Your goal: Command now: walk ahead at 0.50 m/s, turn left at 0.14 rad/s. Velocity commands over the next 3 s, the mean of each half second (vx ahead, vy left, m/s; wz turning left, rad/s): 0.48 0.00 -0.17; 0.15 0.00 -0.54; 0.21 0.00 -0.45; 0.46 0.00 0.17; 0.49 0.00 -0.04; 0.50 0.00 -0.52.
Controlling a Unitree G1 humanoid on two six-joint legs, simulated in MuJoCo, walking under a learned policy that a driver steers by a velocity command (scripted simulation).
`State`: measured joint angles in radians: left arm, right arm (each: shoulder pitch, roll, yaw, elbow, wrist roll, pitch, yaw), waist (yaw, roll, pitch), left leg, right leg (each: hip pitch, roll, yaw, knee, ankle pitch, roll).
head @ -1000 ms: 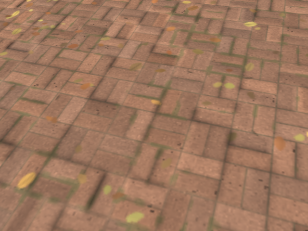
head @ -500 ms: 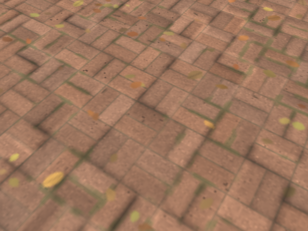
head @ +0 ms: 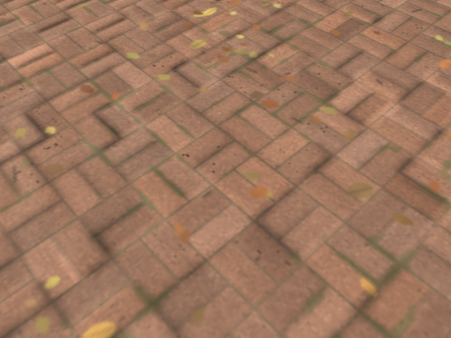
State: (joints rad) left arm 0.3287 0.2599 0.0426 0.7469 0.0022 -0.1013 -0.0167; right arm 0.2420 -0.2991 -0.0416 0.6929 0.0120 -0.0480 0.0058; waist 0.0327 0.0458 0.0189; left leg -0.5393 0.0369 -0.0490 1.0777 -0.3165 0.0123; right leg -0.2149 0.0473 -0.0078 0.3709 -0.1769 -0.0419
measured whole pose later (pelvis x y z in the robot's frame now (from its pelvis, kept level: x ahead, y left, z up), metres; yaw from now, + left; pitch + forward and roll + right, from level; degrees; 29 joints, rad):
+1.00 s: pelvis +0.39 +0.01 -0.01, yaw -25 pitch +3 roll +1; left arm 0.18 0.31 0.07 0.60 0.00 0.02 0.01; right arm 0.08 -0.31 -0.06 0.73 -0.01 0.00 -0.03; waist 0.02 0.01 0.07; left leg -0.55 0.01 -0.09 0.96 -0.39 -0.07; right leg -0.42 0.09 0.09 0.46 -0.08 -0.07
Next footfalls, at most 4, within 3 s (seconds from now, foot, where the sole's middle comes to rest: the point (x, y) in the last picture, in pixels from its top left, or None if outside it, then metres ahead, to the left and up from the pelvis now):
0.28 left None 0.31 0.15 -0.78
0.74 right None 0.48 -0.11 -0.78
1.18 left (212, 317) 0.55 0.11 -0.78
1.62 right None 0.48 -0.19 -0.78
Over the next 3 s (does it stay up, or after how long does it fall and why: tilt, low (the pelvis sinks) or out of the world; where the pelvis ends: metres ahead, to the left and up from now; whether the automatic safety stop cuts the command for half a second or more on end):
stays up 1.10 -0.47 0.00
